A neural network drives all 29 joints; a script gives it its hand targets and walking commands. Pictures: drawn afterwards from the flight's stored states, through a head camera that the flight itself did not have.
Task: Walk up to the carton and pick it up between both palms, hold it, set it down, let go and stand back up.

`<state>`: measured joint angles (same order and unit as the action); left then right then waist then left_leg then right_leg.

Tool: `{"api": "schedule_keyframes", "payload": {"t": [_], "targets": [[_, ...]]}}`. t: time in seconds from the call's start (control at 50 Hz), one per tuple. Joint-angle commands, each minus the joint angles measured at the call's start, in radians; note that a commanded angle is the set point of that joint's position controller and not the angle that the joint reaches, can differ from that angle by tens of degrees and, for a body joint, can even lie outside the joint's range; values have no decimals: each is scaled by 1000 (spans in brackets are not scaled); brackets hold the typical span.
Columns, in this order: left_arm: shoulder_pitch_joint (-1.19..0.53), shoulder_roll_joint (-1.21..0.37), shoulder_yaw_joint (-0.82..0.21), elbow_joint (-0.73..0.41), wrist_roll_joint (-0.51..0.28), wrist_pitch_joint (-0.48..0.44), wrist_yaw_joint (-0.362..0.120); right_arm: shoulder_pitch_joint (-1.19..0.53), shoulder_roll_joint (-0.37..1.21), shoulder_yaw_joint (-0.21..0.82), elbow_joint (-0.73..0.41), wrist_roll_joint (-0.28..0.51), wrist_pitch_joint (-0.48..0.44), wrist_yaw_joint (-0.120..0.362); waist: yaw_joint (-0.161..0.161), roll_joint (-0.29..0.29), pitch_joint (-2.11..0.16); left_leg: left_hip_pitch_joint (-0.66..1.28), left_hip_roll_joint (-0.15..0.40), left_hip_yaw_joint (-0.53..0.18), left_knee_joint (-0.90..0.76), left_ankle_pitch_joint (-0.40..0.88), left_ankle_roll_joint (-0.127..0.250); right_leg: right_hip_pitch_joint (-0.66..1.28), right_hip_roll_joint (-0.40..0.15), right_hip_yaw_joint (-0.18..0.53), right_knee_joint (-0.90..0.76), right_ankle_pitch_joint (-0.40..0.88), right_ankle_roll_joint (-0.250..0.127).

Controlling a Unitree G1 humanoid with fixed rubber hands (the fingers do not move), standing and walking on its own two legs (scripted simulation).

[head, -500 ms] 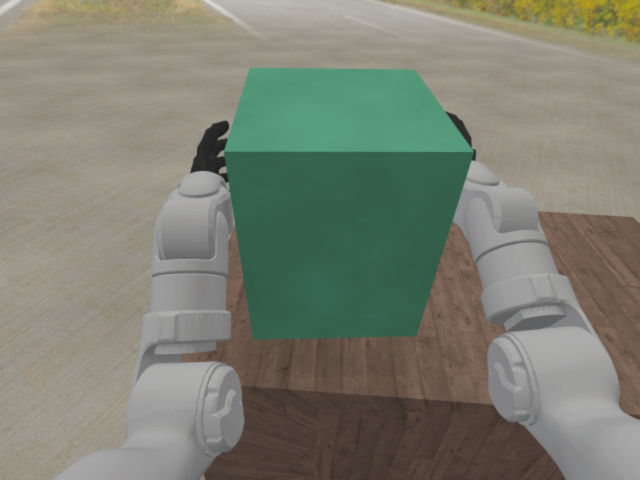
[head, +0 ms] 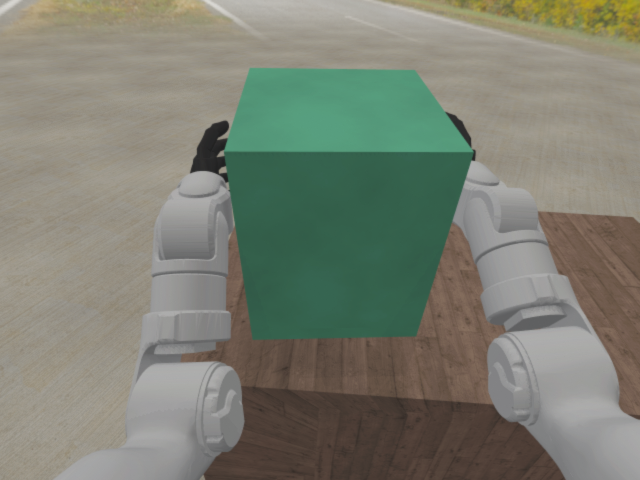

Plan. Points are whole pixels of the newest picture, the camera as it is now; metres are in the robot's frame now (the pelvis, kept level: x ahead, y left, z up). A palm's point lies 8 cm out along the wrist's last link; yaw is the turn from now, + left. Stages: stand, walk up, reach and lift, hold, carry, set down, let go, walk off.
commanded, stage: hold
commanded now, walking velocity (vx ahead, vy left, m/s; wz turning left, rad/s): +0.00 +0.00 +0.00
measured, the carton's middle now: (334, 204) +0.37 +0.00 +0.23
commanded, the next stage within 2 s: set down in 0.56 s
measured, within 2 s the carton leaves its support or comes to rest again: neither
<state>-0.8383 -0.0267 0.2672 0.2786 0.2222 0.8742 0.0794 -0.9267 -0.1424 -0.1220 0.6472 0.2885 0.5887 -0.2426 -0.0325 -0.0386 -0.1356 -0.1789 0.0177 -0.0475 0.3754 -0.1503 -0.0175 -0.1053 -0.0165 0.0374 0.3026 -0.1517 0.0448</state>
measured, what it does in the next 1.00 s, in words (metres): stands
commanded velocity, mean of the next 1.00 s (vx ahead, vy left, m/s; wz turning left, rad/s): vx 0.00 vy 0.00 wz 0.00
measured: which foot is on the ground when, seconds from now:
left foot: down 0.00-1.00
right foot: down 0.00-1.00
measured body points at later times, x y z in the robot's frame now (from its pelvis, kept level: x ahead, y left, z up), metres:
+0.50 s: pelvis +0.00 +0.00 +0.00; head -0.07 +0.03 +0.44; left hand +0.38 +0.15 +0.25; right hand +0.40 -0.15 +0.26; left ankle +0.04 +0.13 -0.75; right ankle +0.01 -0.15 -0.75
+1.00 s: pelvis +0.02 +0.00 +0.00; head -0.05 +0.02 +0.44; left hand +0.40 +0.16 +0.24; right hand +0.42 -0.14 +0.24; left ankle +0.04 +0.13 -0.75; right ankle +0.01 -0.15 -0.75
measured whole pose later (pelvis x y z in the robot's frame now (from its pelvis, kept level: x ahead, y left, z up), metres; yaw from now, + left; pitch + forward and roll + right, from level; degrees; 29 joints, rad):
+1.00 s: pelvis +0.02 +0.00 +0.00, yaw +0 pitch -5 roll -1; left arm -0.82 -0.02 0.34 0.38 0.28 0.64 0.03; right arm -0.94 -0.08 -0.12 0.87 0.22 0.27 -0.19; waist -0.03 -0.04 -0.09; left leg -0.11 0.02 -0.05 0.38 -0.18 -0.02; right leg -0.03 -0.01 0.04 0.29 -0.18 0.04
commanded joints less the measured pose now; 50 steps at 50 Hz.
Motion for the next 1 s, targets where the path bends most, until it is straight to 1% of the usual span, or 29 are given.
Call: {"api": "schedule_keyframes", "payload": {"t": [0.0,0.2,0.3,0.36,0.5,0.54,0.56,0.6,0.64,0.68,0.72,0.76,0.8,0.82,0.86,0.9,0.94,0.98], "targets": [[-842,-580,-435,-138,-211,-89,-146,-1010,720,425,-355,213,-11,90,-39,36,-444,152,-67,35,-9,136,0,106,110,-29,-34,127,14],[-847,-581,-439,-146,-212,-91,-147,-1001,722,425,-350,213,-9,90,-42,41,-446,155,-67,34,-8,139,-1,107,109,-27,-34,134,14],[-843,-585,-439,-147,-214,-90,-146,-1012,722,430,-366,216,-11,91,-39,38,-454,159,-66,34,-7,143,-1,108,111,-29,-34,135,15],[-846,-580,-433,-137,-211,-89,-147,-1010,719,424,-355,214,-9,91,-39,39,-441,152,-67,36,-11,127,0,103,110,-28,-37,118,14],[-843,-583,-437,-142,-213,-90,-147,-1010,721,426,-359,213,-11,91,-39,39,-447,154,-67,35,-10,135,0,105,110,-27,-35,129,14],[-846,-585,-441,-148,-216,-92,-147,-1007,721,427,-360,213,-11,91,-42,39,-452,158,-66,34,-8,140,-2,105,110,-28,-33,134,15],[-835,-539,-415,-105,-200,-95,-166,-966,694,377,-316,182,-12,103,-70,38,-390,176,-63,40,-26,53,20,130,116,-40,-60,48,2],[-864,-550,-409,-111,-201,-115,-170,-1003,696,367,-314,161,-41,115,-60,44,-414,177,-60,43,-32,51,14,124,114,-47,-54,45,-2],[-893,-557,-396,-95,-197,-140,-172,-1036,692,341,-283,129,-73,127,-55,50,-415,178,-57,47,-41,35,8,116,112,-52,-56,28,-4],[-900,-562,-377,-86,-179,-165,-173,-1029,687,320,-243,97,-112,137,-49,52,-410,195,-56,52,-46,38,2,114,108,-62,-57,18,-7],[-878,-556,-338,-54,-139,-193,-178,-1012,674,288,-183,52,-164,150,-40,45,-373,207,-52,56,-60,23,-1,115,101,-75,-60,-8,-11],[-818,-527,-265,-2,-75,-219,-193,-961,647,237,-101,-7,-217,164,-35,27,-278,206,-48,65,-89,-12,5,119,90,-87,-69,-51,-9],[-723,-509,-218,59,-24,-235,-211,-896,610,205,-47,-47,-266,176,-41,3,-202,204,-44,68,-112,-36,11,126,86,-101,-74,-83,-7],[-687,-505,-209,79,-4,-242,-219,-874,588,190,-26,-62,-289,180,-46,2,-180,204,-44,68,-117,-34,10,130,87,-107,-74,-82,-7],[-622,-505,-203,106,25,-254,-232,-848,546,169,-1,-86,-334,186,-57,7,-142,212,-43,65,-116,-11,3,137,88,-122,-75,-68,-10],[-598,-524,-225,94,26,-270,-239,-848,524,159,-9,-98,-379,188,-70,15,-144,225,-41,61,-106,38,-12,152,96,-138,-70,-30,-13],[-602,-550,-263,61,9,-287,-233,-865,523,168,-39,-101,-420,185,-78,21,-183,266,-41,59,-80,127,-28,150,103,-148,-69,23,-16],[-612,-575,-312,11,-16,-308,-219,-866,528,196,-66,-94,-452,182,-82,29,-246,324,-40,52,-44,242,-45,147,110,-155,-65,83,-18]]}}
